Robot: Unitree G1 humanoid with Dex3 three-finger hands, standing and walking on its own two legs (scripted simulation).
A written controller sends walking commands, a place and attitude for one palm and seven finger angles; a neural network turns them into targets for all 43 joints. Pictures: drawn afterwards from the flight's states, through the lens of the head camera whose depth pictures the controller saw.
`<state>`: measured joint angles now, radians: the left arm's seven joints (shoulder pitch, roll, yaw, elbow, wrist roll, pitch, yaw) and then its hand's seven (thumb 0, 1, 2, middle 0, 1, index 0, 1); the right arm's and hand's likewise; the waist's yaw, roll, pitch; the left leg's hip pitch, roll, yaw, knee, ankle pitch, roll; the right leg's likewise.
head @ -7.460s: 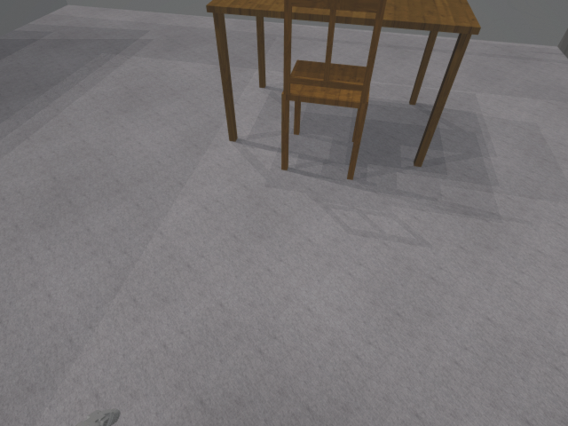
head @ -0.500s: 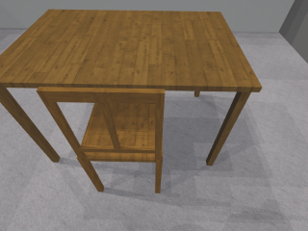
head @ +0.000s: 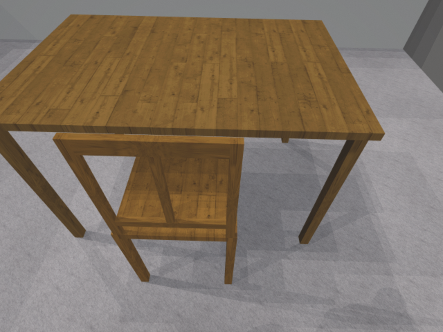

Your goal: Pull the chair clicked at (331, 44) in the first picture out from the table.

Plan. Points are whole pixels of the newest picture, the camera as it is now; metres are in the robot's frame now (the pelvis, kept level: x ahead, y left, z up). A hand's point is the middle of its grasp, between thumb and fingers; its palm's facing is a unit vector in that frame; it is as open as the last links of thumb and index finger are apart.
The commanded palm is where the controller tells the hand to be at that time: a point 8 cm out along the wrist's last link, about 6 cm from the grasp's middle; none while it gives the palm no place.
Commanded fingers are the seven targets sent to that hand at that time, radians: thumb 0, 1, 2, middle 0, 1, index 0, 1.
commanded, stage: look again from close up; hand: left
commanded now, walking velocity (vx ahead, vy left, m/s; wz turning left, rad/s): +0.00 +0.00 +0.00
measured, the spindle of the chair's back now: (163, 192) +0.45 +0.18 -0.09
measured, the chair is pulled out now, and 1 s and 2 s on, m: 0.00 0.00 0.00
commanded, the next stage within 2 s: raise the hand toward the chair's back in 0.98 s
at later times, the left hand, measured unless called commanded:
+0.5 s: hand out of the picture +0.02 +0.22 -0.18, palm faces +0.01 -0.97 -0.22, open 7.3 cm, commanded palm none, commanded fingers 0.00 0.90 0.90 -0.20 -0.30 -0.20 -0.30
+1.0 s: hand out of the picture -0.04 +0.22 -0.18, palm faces +0.01 -0.98 -0.20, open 7.3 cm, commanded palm none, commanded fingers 0.00 0.90 0.90 -0.20 -0.30 -0.20 -0.30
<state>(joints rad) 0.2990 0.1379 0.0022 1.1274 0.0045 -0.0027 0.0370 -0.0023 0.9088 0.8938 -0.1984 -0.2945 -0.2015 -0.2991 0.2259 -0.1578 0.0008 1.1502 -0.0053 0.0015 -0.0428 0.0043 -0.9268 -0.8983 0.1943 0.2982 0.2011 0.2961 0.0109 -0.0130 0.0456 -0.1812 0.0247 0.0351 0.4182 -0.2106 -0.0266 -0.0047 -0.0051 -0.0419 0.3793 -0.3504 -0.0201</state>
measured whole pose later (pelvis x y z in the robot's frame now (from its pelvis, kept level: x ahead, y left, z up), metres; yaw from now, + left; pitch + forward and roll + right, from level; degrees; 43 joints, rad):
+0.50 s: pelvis -0.01 +0.04 -0.01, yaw -1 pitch -1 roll +0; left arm 0.28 0.19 0.00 1.02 0.01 0.00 0.04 0.00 0.91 0.89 -0.20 -0.29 -0.20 -0.30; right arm 0.25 -0.17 0.01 1.05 -0.01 -0.01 -0.02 0.00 -0.93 -0.90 0.20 0.30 0.20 0.30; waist 0.00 -0.01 0.03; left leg -0.28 -0.01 0.05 0.58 -0.28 0.03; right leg -0.10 -0.04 -0.02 0.53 -0.41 0.03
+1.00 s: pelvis -0.02 +0.04 +0.00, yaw -1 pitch -1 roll +1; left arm 0.33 0.18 -0.02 1.10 0.01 -0.01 0.03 0.00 0.91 0.89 -0.20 -0.29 -0.20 -0.30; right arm 0.22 -0.18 0.01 1.10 0.00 -0.01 -0.01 0.00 -0.91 -0.90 0.20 0.30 0.20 0.30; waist 0.02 -0.02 0.04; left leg -0.24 -0.02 0.06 0.47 -0.21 0.03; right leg -0.09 -0.06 -0.02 0.46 -0.36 0.03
